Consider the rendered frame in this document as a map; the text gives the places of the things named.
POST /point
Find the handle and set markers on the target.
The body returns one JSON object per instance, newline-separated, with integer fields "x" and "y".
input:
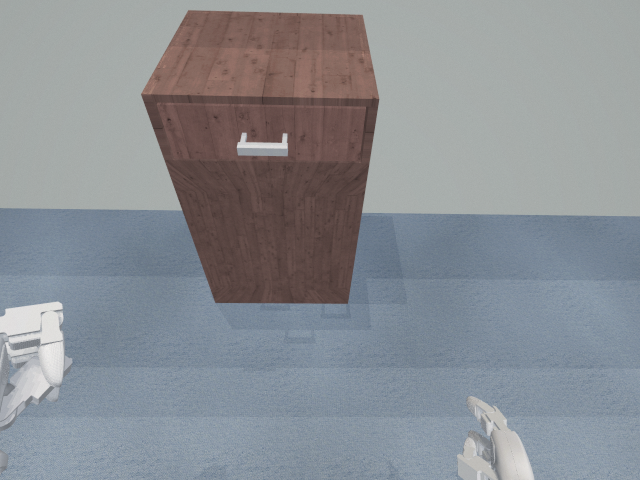
{"x": 262, "y": 149}

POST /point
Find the robot left hand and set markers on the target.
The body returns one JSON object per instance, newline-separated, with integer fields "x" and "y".
{"x": 32, "y": 339}

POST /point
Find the robot right hand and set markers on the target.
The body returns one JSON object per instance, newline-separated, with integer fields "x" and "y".
{"x": 502, "y": 458}

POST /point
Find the cabinet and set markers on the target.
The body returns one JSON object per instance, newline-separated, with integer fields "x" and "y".
{"x": 270, "y": 231}

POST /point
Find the drawer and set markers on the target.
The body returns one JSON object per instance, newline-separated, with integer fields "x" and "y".
{"x": 212, "y": 131}

